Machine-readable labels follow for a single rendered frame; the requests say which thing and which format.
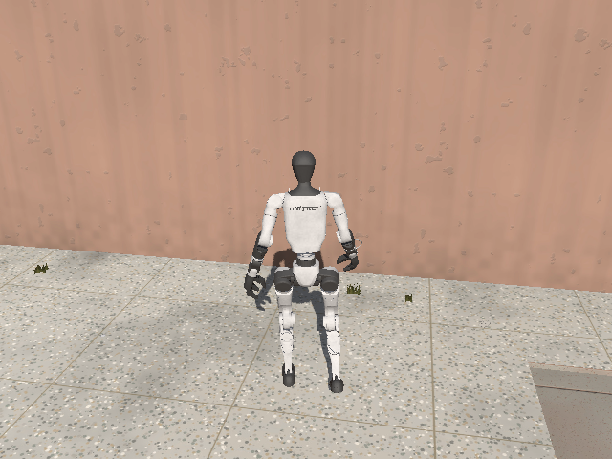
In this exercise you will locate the robot left shin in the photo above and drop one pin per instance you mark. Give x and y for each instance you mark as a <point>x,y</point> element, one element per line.
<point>287,344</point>

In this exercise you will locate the left robot upper arm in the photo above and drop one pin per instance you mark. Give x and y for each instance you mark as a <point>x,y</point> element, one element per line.
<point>269,218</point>

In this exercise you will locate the robot shin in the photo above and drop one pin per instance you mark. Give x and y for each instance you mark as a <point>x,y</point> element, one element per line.
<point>287,344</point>
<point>333,345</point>

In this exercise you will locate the robot left forearm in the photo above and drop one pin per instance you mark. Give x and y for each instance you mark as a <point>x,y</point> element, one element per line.
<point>256,258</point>

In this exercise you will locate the right robot upper arm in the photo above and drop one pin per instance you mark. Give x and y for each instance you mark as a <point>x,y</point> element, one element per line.
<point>334,201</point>

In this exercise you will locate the robot right hand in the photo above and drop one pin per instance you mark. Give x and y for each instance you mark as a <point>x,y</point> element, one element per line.
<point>352,265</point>

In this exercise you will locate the robot left hand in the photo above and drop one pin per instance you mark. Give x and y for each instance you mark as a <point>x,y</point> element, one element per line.
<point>250,286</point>

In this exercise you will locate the robot right forearm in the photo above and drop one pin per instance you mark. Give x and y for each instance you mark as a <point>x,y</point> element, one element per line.
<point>350,247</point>

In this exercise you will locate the robot right shin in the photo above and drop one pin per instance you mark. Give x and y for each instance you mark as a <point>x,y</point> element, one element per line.
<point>333,345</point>

